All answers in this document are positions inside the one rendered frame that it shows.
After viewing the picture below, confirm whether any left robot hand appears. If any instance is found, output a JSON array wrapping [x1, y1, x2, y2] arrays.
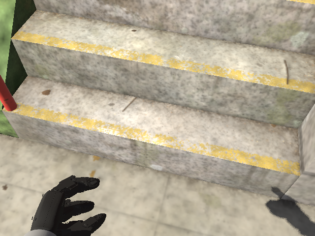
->
[[31, 175, 106, 236]]

